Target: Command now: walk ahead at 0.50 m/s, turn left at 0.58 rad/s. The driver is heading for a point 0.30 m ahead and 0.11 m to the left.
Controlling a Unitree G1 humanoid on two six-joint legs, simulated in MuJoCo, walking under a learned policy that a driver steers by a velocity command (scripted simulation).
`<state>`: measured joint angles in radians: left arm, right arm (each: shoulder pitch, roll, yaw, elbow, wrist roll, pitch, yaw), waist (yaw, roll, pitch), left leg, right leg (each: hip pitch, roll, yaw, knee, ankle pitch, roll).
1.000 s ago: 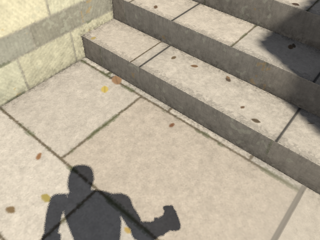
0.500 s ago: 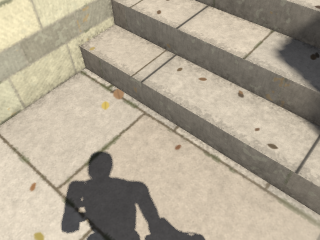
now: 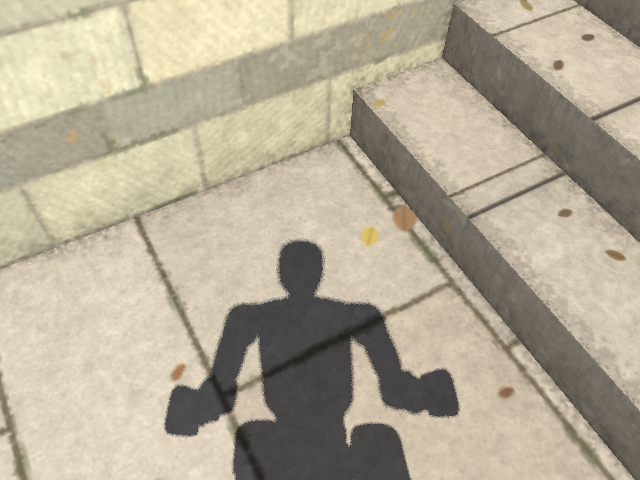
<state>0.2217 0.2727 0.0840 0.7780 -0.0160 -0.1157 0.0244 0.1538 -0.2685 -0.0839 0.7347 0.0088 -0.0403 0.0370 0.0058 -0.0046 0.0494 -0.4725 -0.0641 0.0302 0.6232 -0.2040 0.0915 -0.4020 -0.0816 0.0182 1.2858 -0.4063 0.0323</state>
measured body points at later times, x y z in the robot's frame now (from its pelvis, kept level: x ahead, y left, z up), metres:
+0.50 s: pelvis +0.23 -0.01 +0.00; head +0.27 -0.01 +0.45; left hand +0.39 +0.26 -0.08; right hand +0.39 -0.26 -0.11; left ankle +0.12 +0.09 -0.65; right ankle +0.36 -0.09 -0.72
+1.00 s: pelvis +0.29 +0.03 +0.01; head +0.29 +0.03 +0.45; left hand +0.36 +0.29 -0.12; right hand +0.46 -0.18 -0.11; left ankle +0.25 +0.15 -0.72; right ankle +0.36 -0.09 -0.72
